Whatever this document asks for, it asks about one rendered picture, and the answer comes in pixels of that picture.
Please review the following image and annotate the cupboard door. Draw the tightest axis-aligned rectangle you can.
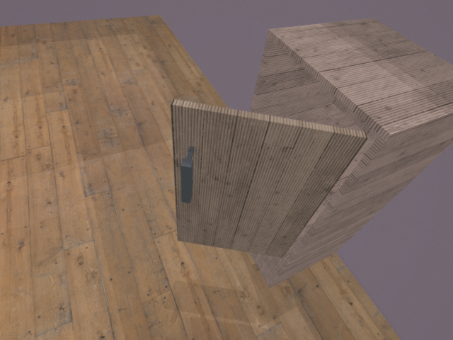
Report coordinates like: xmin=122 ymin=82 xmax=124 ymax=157
xmin=171 ymin=99 xmax=368 ymax=258

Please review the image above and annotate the handle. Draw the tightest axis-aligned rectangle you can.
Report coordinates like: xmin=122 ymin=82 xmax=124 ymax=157
xmin=181 ymin=146 xmax=194 ymax=203

